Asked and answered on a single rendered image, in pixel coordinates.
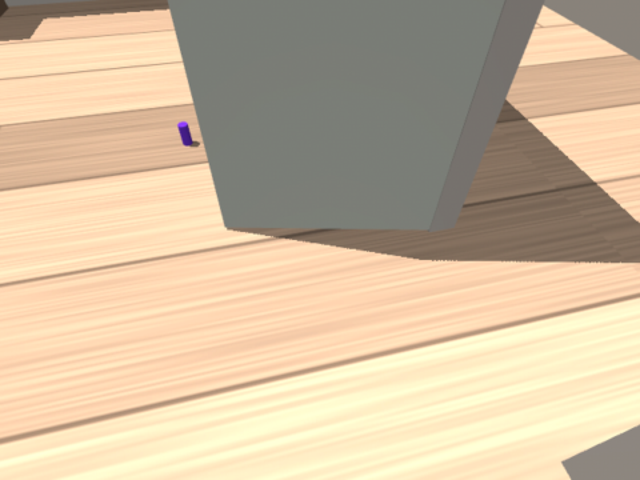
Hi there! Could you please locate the can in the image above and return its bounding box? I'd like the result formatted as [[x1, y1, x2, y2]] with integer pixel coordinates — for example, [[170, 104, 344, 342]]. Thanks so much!
[[178, 122, 193, 146]]

